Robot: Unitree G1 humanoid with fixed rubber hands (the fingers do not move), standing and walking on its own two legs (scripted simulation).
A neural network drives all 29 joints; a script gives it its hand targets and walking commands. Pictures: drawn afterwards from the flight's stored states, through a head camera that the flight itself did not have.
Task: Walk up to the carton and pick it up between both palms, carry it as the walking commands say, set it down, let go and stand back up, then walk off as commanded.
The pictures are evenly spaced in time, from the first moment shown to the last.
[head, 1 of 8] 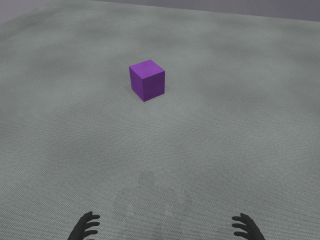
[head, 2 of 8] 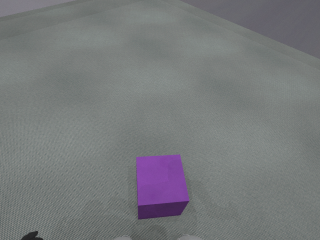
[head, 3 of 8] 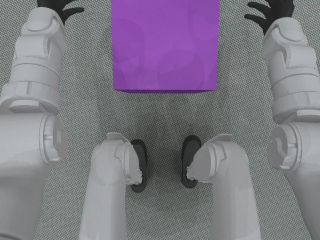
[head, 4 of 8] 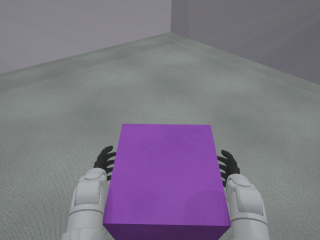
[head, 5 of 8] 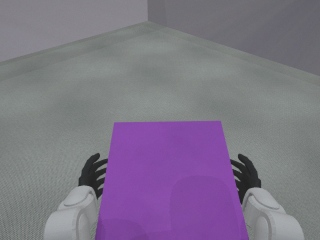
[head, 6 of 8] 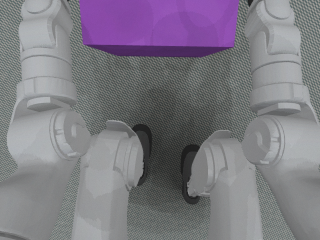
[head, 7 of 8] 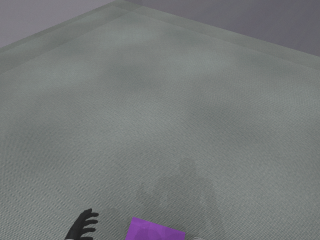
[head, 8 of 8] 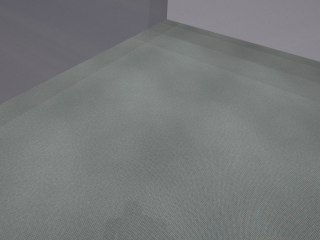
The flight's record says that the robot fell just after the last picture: no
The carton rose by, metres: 0.66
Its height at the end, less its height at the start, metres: +0.00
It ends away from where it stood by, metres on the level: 1.16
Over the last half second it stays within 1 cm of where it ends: yes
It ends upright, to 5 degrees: yes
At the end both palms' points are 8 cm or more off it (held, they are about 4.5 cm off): yes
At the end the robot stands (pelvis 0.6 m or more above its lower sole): yes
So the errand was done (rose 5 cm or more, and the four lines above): yes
